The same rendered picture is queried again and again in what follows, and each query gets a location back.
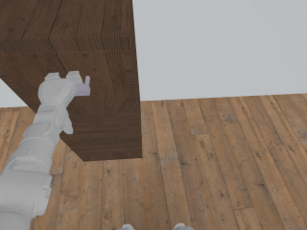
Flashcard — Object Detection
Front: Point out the handle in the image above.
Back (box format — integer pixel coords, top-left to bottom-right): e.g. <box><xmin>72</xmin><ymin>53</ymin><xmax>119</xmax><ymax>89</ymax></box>
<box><xmin>75</xmin><ymin>76</ymin><xmax>91</xmax><ymax>97</ymax></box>

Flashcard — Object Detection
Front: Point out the robot left upper arm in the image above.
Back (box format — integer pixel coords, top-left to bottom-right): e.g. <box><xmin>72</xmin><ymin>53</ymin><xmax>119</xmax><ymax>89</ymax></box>
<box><xmin>0</xmin><ymin>169</ymin><xmax>52</xmax><ymax>230</ymax></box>

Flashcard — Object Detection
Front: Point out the cabinet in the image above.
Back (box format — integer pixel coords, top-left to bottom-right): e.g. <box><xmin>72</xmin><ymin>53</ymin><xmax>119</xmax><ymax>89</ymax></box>
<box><xmin>0</xmin><ymin>0</ymin><xmax>143</xmax><ymax>162</ymax></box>

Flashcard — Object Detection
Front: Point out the robot left hand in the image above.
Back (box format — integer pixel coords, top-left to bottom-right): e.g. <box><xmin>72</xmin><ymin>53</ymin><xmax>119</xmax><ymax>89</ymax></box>
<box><xmin>37</xmin><ymin>70</ymin><xmax>83</xmax><ymax>134</ymax></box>

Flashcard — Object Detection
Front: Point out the robot left forearm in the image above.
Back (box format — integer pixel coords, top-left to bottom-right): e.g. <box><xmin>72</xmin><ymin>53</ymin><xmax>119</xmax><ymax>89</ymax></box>
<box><xmin>0</xmin><ymin>102</ymin><xmax>67</xmax><ymax>180</ymax></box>

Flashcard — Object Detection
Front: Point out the drawer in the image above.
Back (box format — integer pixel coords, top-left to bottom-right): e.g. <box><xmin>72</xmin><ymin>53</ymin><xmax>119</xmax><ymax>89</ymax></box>
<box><xmin>0</xmin><ymin>50</ymin><xmax>129</xmax><ymax>99</ymax></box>

